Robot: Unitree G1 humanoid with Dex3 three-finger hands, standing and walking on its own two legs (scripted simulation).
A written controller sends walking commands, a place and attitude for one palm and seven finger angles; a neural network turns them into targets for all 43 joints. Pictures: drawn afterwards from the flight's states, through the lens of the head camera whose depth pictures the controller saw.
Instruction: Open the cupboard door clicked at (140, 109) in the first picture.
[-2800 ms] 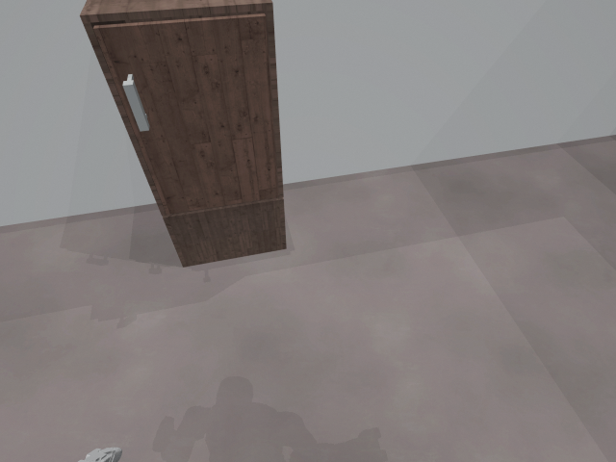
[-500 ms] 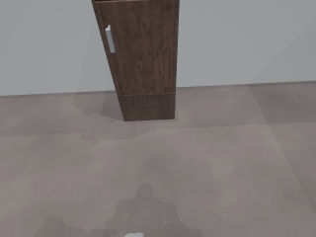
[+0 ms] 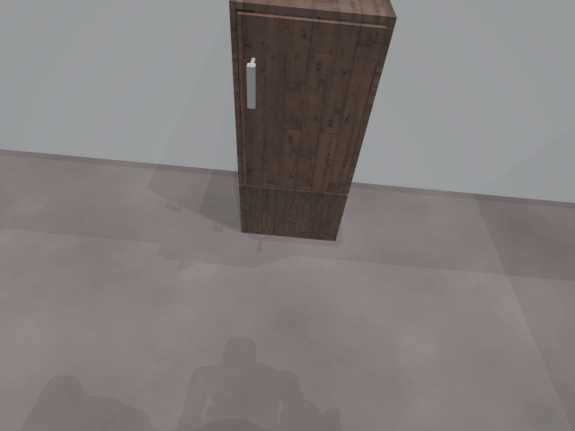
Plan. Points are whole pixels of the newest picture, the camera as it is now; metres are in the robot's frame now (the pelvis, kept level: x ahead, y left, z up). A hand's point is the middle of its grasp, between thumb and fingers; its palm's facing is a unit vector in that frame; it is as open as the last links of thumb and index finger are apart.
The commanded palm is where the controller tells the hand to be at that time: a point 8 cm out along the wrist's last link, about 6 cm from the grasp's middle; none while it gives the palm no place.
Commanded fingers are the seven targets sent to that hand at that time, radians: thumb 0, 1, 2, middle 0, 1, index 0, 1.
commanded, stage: take the last steps up to it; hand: left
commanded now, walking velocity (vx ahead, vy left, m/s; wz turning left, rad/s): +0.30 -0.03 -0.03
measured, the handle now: (252, 83) +0.99 +0.19 -0.02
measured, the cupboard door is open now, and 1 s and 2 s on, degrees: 0 0 0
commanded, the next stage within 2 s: come to a stop and stand still in 0.90 s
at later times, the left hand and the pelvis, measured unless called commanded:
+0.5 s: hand (206, 382) +0.22 +0.15 -0.17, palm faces +0.03 -0.98 -0.19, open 7.3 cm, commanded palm none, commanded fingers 0.00 0.90 0.90 -0.20 -0.30 -0.20 -0.30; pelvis +0.18 -0.03 +0.00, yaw +0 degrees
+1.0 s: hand (210, 280) +0.42 +0.19 -0.17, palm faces +0.02 -0.99 -0.16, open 7.4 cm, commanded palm none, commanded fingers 0.00 0.90 0.90 -0.20 -0.30 -0.20 -0.30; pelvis +0.37 +0.02 +0.01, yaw -1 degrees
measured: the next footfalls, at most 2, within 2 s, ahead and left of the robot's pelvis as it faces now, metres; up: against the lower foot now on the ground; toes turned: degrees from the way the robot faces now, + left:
right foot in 0.28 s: +0.23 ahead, -0.14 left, +0.00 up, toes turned -9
left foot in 0.64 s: +0.35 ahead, +0.11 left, +0.00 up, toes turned +11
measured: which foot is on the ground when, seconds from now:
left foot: down 0.00-0.28, up 0.30-0.62, down 0.64-1.00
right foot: up 0.00-0.26, down 0.28-0.66, up 0.68-1.00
